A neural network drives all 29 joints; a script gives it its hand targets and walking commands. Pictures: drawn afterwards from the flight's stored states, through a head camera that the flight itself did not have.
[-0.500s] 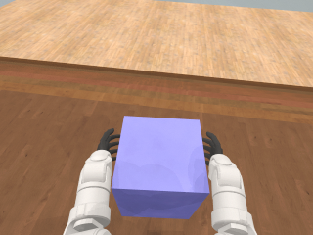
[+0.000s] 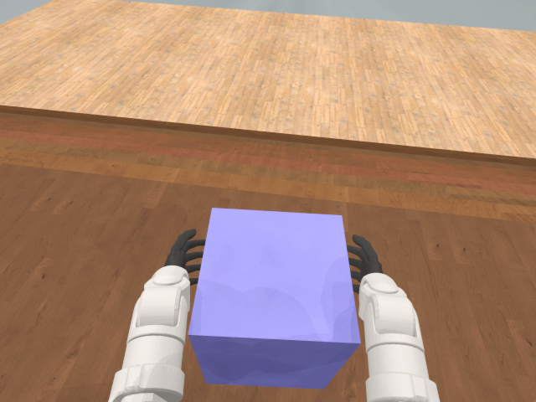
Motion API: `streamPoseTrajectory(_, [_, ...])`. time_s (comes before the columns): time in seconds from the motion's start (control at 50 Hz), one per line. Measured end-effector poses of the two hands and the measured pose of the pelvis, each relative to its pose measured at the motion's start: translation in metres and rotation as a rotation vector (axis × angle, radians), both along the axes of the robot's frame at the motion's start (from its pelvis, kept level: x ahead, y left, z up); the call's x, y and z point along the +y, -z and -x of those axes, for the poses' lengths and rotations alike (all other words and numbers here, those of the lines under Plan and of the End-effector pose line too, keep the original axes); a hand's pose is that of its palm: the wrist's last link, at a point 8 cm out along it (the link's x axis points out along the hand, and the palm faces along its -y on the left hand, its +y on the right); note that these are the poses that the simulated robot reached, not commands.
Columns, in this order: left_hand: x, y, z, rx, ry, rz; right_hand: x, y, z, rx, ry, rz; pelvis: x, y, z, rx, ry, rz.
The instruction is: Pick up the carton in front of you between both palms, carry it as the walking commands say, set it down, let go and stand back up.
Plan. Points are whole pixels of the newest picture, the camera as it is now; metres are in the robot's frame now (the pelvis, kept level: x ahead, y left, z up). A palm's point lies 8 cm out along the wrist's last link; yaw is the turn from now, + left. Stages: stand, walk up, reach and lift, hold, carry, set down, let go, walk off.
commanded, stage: reach and lift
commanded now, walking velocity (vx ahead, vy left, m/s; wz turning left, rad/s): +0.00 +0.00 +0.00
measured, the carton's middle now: (270, 303) +0.28 +0.00 -0.04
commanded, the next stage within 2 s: hold in 0.16 s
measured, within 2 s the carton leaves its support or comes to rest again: neither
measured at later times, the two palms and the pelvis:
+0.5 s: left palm (171, 278) +0.27 +0.15 +0.05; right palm (374, 285) +0.27 -0.15 +0.05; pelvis -0.01 +0.00 +0.00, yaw +0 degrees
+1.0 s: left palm (172, 274) +0.28 +0.15 +0.05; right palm (374, 281) +0.28 -0.15 +0.05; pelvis -0.01 +0.00 +0.00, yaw +0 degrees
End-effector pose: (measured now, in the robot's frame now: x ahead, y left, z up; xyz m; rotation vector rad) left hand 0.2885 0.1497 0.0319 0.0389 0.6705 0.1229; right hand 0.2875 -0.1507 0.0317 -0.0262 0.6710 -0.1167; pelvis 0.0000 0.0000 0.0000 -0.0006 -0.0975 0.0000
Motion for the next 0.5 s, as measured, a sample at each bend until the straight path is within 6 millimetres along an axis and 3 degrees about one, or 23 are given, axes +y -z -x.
streamPoseTrajectory(0.34, [0.001,-0.019,0.010,-0.036,-0.005,0.004,0.001,-0.020,0.009,-0.036,0.000,-0.001,0.000,-0.001,0.004,-0.034,-0.001,0.002])
streamPoseTrajectory(0.5, [0.002,-0.017,0.016,-0.009,-0.009,0.011,0.002,-0.017,0.015,-0.010,0.005,-0.010,0.001,0.000,0.012,-0.054,-0.003,0.001])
